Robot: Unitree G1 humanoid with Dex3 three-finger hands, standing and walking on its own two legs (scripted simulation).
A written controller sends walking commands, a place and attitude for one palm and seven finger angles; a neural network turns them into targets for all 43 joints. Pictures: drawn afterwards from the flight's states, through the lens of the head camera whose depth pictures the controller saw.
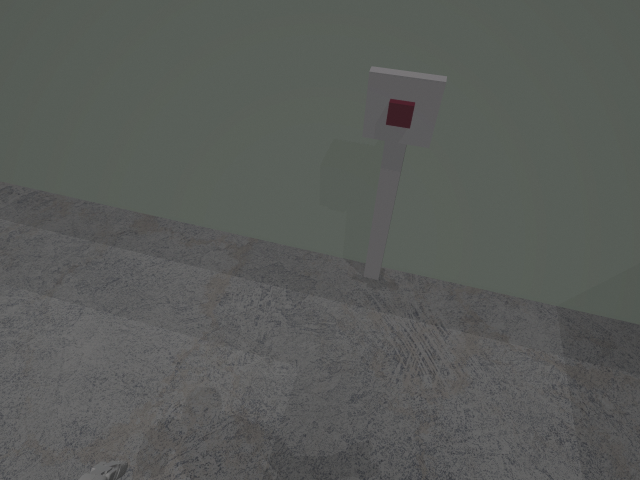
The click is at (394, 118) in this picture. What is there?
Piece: button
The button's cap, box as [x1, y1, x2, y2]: [386, 99, 414, 127]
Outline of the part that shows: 390,99 386,124 409,127 414,102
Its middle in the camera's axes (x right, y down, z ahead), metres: +0.20 -0.31 +0.96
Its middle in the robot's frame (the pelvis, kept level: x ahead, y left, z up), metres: +0.94 -0.15 -0.03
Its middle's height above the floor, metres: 0.74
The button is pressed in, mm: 0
